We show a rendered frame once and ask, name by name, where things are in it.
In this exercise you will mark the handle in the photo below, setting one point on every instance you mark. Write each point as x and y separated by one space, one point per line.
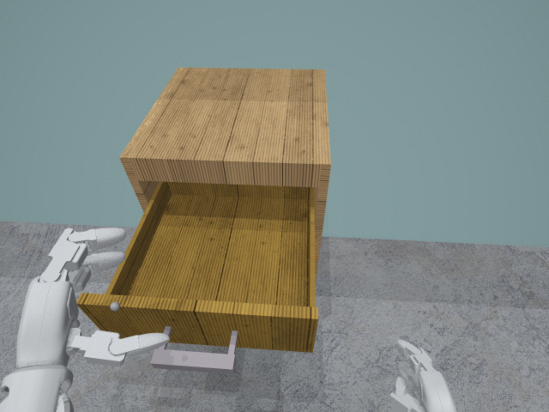
196 361

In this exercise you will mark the robot left forearm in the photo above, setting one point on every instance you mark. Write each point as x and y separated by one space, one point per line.
38 389

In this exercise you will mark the robot right hand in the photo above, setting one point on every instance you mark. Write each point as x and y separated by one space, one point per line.
430 390

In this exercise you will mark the robot left hand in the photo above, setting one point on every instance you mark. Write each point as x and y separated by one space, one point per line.
45 336

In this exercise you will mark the cabinet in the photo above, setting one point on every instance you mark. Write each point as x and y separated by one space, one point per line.
237 127

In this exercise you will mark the drawer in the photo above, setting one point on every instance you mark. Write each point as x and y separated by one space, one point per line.
207 259

